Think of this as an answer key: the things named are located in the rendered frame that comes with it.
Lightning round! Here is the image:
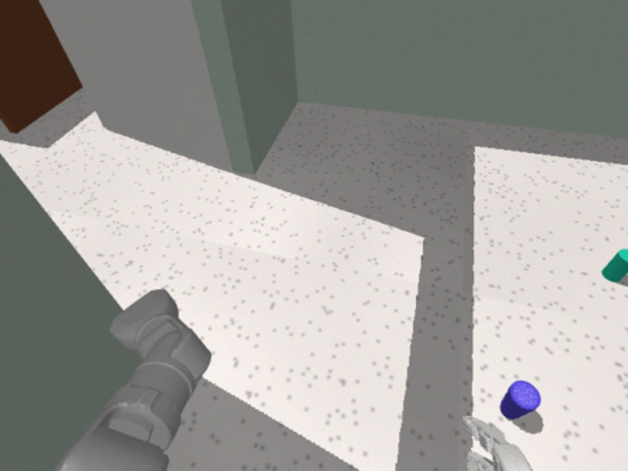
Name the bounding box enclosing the left robot hand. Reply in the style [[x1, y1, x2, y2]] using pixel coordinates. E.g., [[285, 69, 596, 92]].
[[110, 289, 203, 379]]

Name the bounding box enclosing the left robot arm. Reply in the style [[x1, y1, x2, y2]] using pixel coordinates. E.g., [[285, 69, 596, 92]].
[[54, 313, 211, 471]]

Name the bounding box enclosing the right robot hand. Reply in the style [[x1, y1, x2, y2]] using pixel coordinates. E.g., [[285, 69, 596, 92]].
[[461, 415, 533, 471]]

